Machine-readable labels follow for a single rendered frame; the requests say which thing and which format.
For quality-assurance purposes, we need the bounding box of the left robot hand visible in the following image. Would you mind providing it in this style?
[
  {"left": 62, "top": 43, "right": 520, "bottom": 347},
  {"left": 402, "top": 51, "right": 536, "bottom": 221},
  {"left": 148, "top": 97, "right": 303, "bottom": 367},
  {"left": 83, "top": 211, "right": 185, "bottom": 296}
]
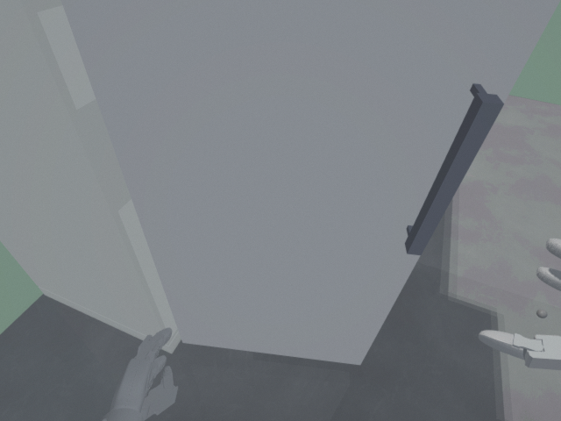
[{"left": 110, "top": 328, "right": 178, "bottom": 421}]

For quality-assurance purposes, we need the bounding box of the right robot hand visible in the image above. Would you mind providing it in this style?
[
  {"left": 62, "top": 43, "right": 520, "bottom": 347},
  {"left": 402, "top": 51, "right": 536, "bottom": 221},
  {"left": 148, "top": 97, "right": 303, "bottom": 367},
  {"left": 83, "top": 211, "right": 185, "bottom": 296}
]
[{"left": 479, "top": 239, "right": 561, "bottom": 370}]

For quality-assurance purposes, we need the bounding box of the handle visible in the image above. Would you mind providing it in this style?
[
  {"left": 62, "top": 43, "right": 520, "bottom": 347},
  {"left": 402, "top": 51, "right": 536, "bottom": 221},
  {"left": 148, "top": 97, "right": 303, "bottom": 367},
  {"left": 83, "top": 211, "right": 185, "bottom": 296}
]
[{"left": 405, "top": 83, "right": 504, "bottom": 255}]

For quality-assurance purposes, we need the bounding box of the fridge door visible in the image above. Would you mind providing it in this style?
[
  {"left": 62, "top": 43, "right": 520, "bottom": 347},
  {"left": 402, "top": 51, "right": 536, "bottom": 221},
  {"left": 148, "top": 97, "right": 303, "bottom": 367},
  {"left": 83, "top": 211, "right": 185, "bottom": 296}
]
[{"left": 61, "top": 0, "right": 560, "bottom": 365}]

